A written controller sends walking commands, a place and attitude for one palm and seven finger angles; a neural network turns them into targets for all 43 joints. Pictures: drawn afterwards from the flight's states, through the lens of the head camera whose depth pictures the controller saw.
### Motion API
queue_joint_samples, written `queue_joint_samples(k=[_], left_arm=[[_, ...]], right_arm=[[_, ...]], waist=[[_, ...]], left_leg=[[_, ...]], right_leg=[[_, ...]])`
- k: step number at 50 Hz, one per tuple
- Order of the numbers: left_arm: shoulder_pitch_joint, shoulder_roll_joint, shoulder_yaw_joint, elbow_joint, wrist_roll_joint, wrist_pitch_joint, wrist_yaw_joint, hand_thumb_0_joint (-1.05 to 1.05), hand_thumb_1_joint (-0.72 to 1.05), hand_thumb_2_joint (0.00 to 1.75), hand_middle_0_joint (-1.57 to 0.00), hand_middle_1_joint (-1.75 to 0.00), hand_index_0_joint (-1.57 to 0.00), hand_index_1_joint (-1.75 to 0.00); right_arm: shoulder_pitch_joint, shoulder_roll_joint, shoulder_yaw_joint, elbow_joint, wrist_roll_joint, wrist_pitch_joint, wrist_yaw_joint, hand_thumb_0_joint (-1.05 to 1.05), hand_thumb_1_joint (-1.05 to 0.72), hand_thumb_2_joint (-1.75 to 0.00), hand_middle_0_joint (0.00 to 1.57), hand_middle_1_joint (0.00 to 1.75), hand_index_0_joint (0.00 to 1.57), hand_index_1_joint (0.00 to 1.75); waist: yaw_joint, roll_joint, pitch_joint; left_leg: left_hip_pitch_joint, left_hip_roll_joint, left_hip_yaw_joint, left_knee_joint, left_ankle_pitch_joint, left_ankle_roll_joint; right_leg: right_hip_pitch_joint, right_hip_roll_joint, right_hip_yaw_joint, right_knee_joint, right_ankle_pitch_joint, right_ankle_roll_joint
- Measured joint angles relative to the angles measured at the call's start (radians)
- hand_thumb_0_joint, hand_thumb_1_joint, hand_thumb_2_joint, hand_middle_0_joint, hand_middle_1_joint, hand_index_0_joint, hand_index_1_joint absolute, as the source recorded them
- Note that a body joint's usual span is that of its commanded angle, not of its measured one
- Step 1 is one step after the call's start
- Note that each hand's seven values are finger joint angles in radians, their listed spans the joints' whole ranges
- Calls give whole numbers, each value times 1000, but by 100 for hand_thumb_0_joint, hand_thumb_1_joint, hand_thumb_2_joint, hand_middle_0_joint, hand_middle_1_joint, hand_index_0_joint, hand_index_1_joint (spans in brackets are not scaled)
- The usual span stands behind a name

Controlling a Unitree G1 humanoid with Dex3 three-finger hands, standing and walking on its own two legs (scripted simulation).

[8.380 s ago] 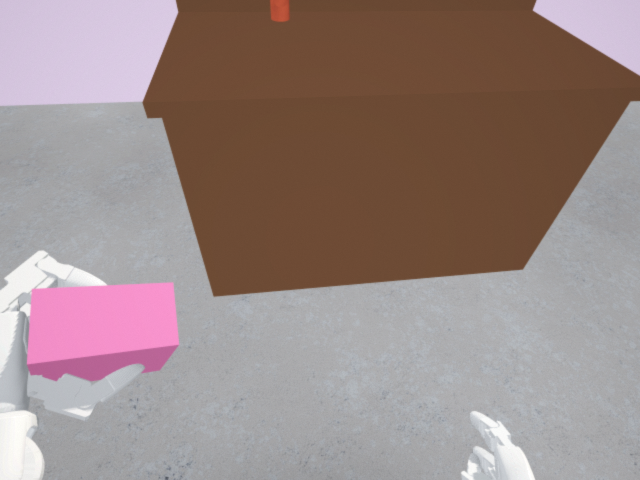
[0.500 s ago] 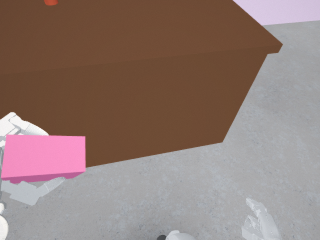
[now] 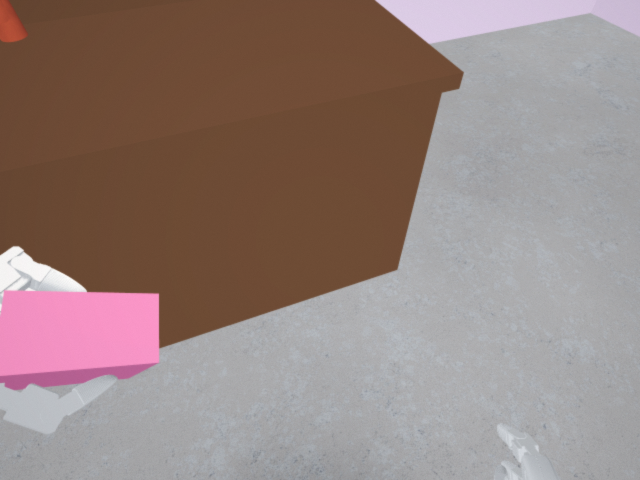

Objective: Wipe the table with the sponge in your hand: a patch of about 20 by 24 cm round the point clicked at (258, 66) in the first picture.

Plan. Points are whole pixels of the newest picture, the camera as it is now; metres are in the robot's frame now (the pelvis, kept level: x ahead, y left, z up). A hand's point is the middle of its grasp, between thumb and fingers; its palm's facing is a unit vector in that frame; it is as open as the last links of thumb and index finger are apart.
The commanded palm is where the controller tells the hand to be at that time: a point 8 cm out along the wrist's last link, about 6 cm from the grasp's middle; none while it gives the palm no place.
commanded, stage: take the last steps up to it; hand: left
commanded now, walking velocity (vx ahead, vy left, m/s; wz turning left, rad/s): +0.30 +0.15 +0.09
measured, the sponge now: (99, 340) +0.22 +0.21 +0.15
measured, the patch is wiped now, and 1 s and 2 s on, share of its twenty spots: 0.00 0.00 0.00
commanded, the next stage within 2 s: come to a stop and stand still in 1.22 s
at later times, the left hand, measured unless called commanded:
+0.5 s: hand (48, 316) +0.24 +0.26 +0.16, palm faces +0.40 -0.77 -0.50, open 10.4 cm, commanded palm +0.18 +0.30 +0.17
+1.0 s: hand (53, 216) +0.36 +0.31 +0.16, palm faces +0.38 -0.77 -0.52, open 10.4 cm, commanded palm +0.30 +0.36 +0.17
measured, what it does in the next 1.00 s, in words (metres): walks ahead: left foot, then left foot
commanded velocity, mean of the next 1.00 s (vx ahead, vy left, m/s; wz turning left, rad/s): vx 0.27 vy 0.15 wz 0.02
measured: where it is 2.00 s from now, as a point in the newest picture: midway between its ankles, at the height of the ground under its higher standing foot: outside the picture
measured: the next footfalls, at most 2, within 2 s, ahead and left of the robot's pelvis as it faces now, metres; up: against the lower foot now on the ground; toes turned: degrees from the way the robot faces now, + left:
left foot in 0.10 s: +0.03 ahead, +0.16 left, +0.00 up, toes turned +6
left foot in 0.70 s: +0.16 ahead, +0.20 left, +0.00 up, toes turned +11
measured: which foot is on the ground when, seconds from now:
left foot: up 0.00-0.08, down 0.10-0.28, up 0.30-0.68, down 0.70-0.96, up 0.98-1.00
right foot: down 0.00-0.70, up 0.72-0.94, down 0.96-1.00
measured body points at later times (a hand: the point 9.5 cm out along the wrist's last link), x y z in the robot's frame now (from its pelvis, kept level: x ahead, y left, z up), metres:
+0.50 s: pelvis +0.04 +0.01 +0.00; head +0.08 -0.01 +0.44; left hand +0.21 +0.29 +0.18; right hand +0.21 -0.20 -0.12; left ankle +0.05 +0.17 -0.67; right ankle +0.04 -0.06 -0.75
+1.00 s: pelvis +0.15 +0.07 -0.03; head +0.19 +0.05 +0.42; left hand +0.34 +0.34 +0.19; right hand +0.32 -0.14 -0.14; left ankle +0.12 +0.19 -0.73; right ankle +0.17 -0.02 -0.75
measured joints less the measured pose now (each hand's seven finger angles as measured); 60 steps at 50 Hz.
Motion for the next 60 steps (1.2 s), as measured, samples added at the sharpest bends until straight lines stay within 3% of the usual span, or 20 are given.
queue_joint_samples(k=[5,8,11,13,15,17,20,22,26,33,35,38,41,47,48,50,52,54,56,60], left_arm=[[-30,-49,-23,19,6,-1,6,-1,-51,100,-70,-135,-72,-135],[-64,-67,-39,33,14,-2,3,-1,-51,100,-70,-135,-72,-135],[-66,-61,-32,67,19,-3,-3,-1,-51,100,-70,-135,-72,-135],[-66,-60,-30,88,19,9,-5,-1,-51,100,-70,-135,-72,-135],[-92,-66,-36,104,24,10,-7,-1,-51,100,-70,-135,-72,-135],[-133,-79,-49,118,21,6,-15,-1,-51,100,-70,-135,-72,-135],[-145,-107,-54,115,9,-11,-24,-1,-51,100,-70,-135,-72,-135],[-123,-107,-51,101,8,-27,-28,-1,-51,100,-71,-135,-72,-135],[-69,-73,-35,61,10,-41,-25,-1,-52,100,-71,-135,-72,-135],[-43,-52,-21,-5,7,-17,5,-1,-52,100,-71,-135,-72,-135],[-56,-53,-14,-20,4,-16,12,-1,-52,100,-71,-135,-72,-135],[-130,-35,0,22,4,-14,13,-1,-52,100,-71,-135,-72,-135],[-133,-36,5,33,0,5,8,-1,-52,100,-71,-135,-72,-135],[-50,-22,-5,-46,-5,-8,-3,-1,-52,100,-71,-135,-72,-134],[-50,-14,-4,-48,-2,-12,-5,-1,-52,100,-71,-135,-72,-134],[-75,-23,-10,-23,1,-20,-13,-1,-52,100,-71,-135,-72,-134],[-96,-42,-11,12,-6,-21,-18,-1,-52,100,-71,-135,-72,-134],[-97,-62,-4,37,-4,-22,-16,-1,-52,100,-71,-135,-72,-134],[-83,-73,1,44,2,-24,-9,-1,-52,100,-71,-135,-72,-134],[-48,-71,-7,-10,13,-20,4,-1,-52,100,-71,-135,-72,-134]], right_arm=[[34,-34,-21,-10,-3,-21,-8,1,-91,-90,19,30,20,30],[34,-25,-26,-15,-2,-39,-17,1,-91,-90,19,30,19,30],[33,11,-14,-3,2,-56,-16,1,-91,-90,19,30,19,30],[35,32,1,4,1,-66,-15,1,-91,-90,19,30,19,30],[28,46,12,16,-1,-70,-13,1,-91,-90,19,30,20,30],[8,58,16,47,2,-60,1,1,-91,-90,20,30,20,30],[-22,65,28,73,-1,-42,16,1,-91,-90,20,30,20,30],[-34,68,32,67,-2,-37,20,1,-91,-90,20,30,20,30],[-40,65,29,29,-6,-34,19,1,-91,-90,20,30,20,30],[-27,20,1,-15,-3,-45,3,1,-91,-90,20,30,20,30],[-25,5,-9,-31,1,-50,-3,1,-91,-90,20,30,20,30],[-57,43,-19,-19,6,-55,-11,1,-91,-90,20,30,20,30],[-66,77,0,-13,11,-70,-4,1,-91,-90,19,30,20,30],[-21,104,37,-20,11,-98,3,1,-91,-90,20,30,20,30],[-13,101,39,-19,11,-94,1,1,-90,-90,20,30,20,30],[-22,85,34,12,10,-71,3,1,-90,-90,20,30,20,30],[-35,70,28,45,11,-45,10,1,-90,-90,20,30,20,30],[-43,55,26,58,7,-26,12,1,-91,-90,20,30,20,30],[-45,45,24,53,2,-16,13,1,-91,-90,20,30,20,30],[-42,29,9,16,-6,-19,9,1,-91,-90,20,30,20,30]], waist=[[14,8,-21],[17,26,-9],[21,37,-23],[28,56,-31],[33,93,-19],[45,97,1],[58,88,26],[51,80,38],[43,43,62],[57,17,71],[58,31,56],[47,-7,65],[29,1,50],[28,47,44],[28,58,43],[32,85,51],[41,79,59],[39,71,63],[33,56,68],[28,11,88]], left_leg=[[130,10,-4,-248,15,43],[130,23,-21,-237,185,24],[120,28,-26,-171,156,-3],[112,34,-31,-127,115,-15],[76,54,-48,-28,54,-1],[-10,37,-73,184,8,5],[-134,27,-79,428,79,-8],[-191,40,-69,459,131,-17],[-198,70,-26,243,174,-18],[-24,50,60,-146,206,4],[36,53,61,-214,254,27],[27,36,73,-129,199,17],[40,46,71,-132,170,17],[64,68,62,-102,114,-5],[50,71,53,-56,85,-5],[-12,66,8,129,17,-2],[-89,37,-25,338,-10,-11],[-150,34,-35,439,9,-20],[-179,47,-28,399,39,-23],[-136,68,13,101,107,-19]], right_leg=[[-9,-1,-19,58,-44,18],[-39,0,-33,209,-221,64],[-56,-24,-53,343,-316,95],[-14,-38,-76,291,-320,105],[11,-28,-112,248,-202,64],[17,-33,-127,262,-206,29],[48,-41,-121,204,-203,23],[69,-48,-120,145,-175,31],[97,-78,-104,69,-147,45],[132,-114,-70,108,-213,97],[105,-107,-60,203,-271,113],[0,-108,-16,506,-409,112],[-92,-93,-41,629,-416,118],[-35,-78,-133,263,-248,117],[-15,-74,-140,218,-186,99],[-13,-73,-155,258,-197,65],[3,-86,-147,260,-227,59],[31,-98,-142,220,-222,73],[56,-111,-138,176,-205,86],[92,-146,-127,144,-205,113]])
